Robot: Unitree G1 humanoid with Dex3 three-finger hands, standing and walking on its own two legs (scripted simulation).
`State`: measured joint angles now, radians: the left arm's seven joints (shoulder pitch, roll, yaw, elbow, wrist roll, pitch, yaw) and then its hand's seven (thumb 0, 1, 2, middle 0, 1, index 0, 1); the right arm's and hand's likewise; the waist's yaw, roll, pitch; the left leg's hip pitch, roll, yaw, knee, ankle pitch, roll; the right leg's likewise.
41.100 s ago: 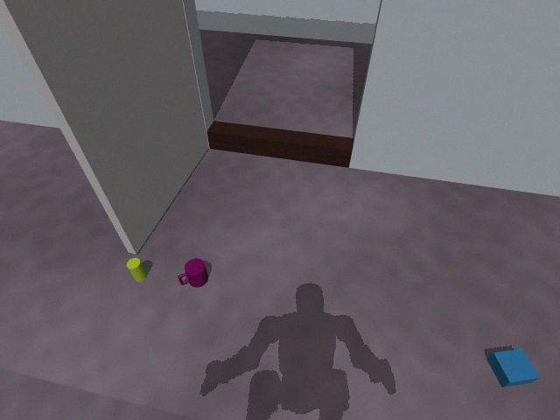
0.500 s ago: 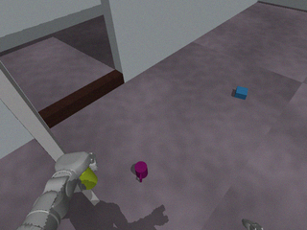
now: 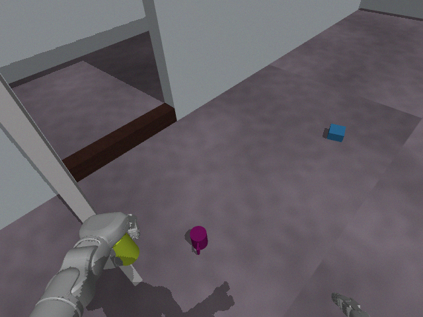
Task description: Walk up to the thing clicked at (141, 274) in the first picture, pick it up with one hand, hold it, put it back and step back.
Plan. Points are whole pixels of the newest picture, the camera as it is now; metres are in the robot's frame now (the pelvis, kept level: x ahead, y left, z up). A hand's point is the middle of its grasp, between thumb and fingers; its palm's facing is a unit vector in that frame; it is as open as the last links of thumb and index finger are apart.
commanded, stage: hold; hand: left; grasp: from above
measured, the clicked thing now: (120, 245) +0.32 +0.22 -0.05
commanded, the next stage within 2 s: crouch in 0.96 s
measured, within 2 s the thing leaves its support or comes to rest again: neither
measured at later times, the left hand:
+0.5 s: hand (113, 244) +0.30 +0.21 -0.01, palm faces -0.42 -0.06 -0.91, open 8.0 cm
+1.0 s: hand (112, 237) +0.31 +0.22 -0.01, palm faces -0.42 -0.06 -0.91, open 8.0 cm
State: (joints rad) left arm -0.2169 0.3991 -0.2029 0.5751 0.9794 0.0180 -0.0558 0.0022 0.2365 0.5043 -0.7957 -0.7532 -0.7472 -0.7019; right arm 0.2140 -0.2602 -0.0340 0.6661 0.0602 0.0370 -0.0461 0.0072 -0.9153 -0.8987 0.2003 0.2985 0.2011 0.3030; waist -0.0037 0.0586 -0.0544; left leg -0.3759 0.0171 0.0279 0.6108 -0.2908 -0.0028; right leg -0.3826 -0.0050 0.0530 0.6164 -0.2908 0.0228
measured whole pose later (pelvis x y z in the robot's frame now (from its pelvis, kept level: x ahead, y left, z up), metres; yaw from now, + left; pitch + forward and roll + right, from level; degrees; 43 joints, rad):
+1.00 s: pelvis +0.02 +0.00 +0.01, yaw +0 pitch +2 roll +0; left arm -0.22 0.40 -0.21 0.53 0.97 0.04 -0.08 0.01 0.25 0.49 -0.79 -0.76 -0.74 -0.70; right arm 0.19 -0.26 -0.03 0.67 0.07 0.06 -0.06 0.01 -0.92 -0.90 0.20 0.30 0.20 0.30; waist 0.01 0.06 -0.03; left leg -0.26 0.02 0.03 0.48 -0.25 -0.01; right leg -0.27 -0.01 0.05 0.50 -0.26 0.02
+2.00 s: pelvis -0.07 +0.01 -0.24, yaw -1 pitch +34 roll -4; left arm -0.82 0.52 -0.04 1.27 1.16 -0.07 0.29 -0.01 0.25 0.48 -0.78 -0.76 -0.74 -0.70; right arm 0.26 -0.23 -0.04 0.74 -0.05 -0.01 0.00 0.00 -0.90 -0.89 0.20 0.30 0.20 0.30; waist -0.18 0.06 -0.20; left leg -1.77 0.02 -0.04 1.77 -0.60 0.02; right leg -1.73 0.02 0.01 1.72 -0.59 0.04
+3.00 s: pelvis -0.08 +0.00 -0.40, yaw -4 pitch +35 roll -7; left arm -1.04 0.75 0.08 1.48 1.26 -0.18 0.36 -0.01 0.24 0.50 -0.79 -0.75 -0.76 -0.69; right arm 0.18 -0.25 0.05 0.76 -0.13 -0.05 0.13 0.00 -0.92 -0.90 0.20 0.30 0.20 0.30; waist -0.26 0.00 -0.07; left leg -2.27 0.01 -0.12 2.32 -0.67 0.00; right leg -2.20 0.04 -0.04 2.24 -0.66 0.05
